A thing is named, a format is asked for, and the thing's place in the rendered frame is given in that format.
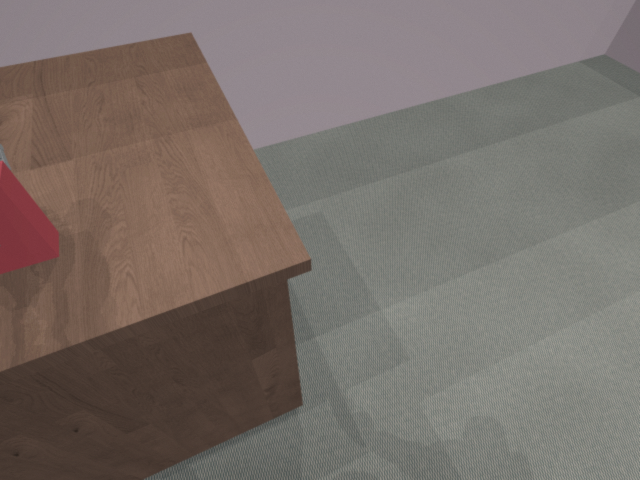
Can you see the table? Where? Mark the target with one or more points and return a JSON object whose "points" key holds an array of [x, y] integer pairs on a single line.
{"points": [[164, 327]]}

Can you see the sponge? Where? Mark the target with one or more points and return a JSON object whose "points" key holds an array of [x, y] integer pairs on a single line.
{"points": [[27, 236]]}

